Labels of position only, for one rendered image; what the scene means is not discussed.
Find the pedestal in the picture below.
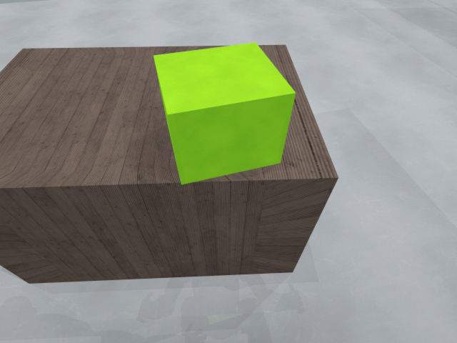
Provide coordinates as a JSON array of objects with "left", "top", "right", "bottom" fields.
[{"left": 0, "top": 45, "right": 338, "bottom": 284}]

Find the carton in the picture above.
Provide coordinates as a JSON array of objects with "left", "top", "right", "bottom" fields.
[{"left": 154, "top": 42, "right": 296, "bottom": 185}]

